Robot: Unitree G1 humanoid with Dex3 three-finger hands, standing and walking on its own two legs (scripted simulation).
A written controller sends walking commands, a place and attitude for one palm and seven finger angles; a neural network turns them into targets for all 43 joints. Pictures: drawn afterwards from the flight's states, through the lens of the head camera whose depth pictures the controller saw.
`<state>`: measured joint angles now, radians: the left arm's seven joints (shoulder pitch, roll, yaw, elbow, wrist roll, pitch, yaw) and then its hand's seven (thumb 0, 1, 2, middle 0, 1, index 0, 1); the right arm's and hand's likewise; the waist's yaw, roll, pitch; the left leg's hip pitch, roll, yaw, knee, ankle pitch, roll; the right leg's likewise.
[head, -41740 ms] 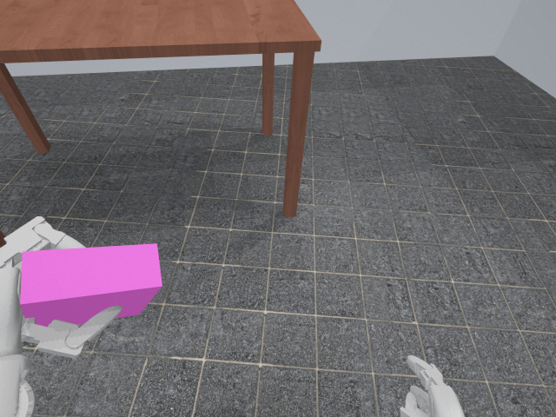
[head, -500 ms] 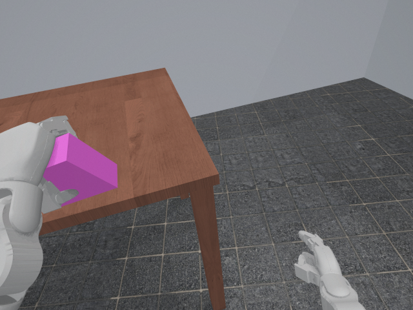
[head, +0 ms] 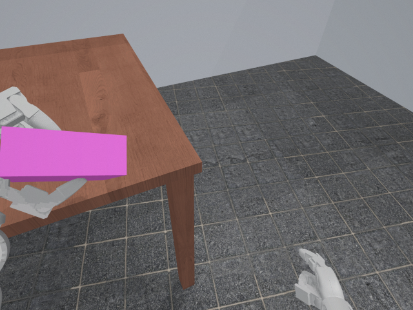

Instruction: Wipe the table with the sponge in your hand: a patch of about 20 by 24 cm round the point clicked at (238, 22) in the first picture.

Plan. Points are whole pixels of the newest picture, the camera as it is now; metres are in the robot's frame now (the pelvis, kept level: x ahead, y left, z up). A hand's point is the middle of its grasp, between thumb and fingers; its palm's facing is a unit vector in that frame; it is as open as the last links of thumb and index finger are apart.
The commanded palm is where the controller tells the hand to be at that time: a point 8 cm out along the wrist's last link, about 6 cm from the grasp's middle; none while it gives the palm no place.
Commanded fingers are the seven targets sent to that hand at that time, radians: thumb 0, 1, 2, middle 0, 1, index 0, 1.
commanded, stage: step back with the hand held close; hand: left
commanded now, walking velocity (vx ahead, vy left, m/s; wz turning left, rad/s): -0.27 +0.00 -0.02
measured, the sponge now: (82, 160) +0.24 +0.19 +0.24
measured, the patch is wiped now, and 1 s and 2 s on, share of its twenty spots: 1.00 1.00 1.00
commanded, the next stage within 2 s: stop stepping back and stand still in 0.82 s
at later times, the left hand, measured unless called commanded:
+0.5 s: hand out of the picture +0.14 +0.26 +0.29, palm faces +0.58 -0.77 -0.28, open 9.2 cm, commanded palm +0.08 +0.29 +0.30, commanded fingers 0.00 0.10 1.30 -1.20 -1.60 -1.20 -1.60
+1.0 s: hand out of the picture +0.00 +0.24 +0.30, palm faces +0.54 -0.79 -0.27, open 9.3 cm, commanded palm -0.05 +0.29 +0.30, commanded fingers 0.00 0.10 1.30 -1.20 -1.60 -1.20 -1.60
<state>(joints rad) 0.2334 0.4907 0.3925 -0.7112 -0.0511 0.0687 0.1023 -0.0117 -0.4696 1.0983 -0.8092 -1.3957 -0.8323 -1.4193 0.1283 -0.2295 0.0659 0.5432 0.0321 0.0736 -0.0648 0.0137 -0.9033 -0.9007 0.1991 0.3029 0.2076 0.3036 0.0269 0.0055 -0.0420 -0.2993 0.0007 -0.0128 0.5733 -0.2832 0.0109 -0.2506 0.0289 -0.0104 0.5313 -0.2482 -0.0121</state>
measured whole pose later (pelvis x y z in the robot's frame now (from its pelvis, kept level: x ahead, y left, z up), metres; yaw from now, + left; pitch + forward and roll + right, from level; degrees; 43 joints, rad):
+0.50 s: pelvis -0.08 +0.01 -0.01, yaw +0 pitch +0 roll -2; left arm 0.17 0.47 0.53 -0.60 -0.05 -0.17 0.16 -0.01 -0.47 1.10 -0.81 -1.39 -0.84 -1.42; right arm 0.23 -0.19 0.01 0.63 0.01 -0.01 -0.07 0.02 -0.91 -0.90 0.20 0.30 0.20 0.30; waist -0.01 0.03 -0.07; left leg -0.45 0.00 -0.01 0.62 -0.18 0.03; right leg -0.34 0.05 -0.01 0.68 -0.38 -0.01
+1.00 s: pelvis -0.22 +0.01 -0.01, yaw -1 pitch +1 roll -1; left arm 0.14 0.44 0.51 -0.67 -0.06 -0.15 0.15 -0.01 -0.47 1.10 -0.81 -1.40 -0.83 -1.42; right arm 0.14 -0.17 0.02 0.62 0.01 -0.05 -0.03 0.01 -0.90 -0.90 0.20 0.30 0.21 0.30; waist 0.03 0.01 -0.02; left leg -0.47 0.07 0.00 0.60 -0.18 -0.03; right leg -0.26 0.06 0.00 0.55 -0.32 -0.02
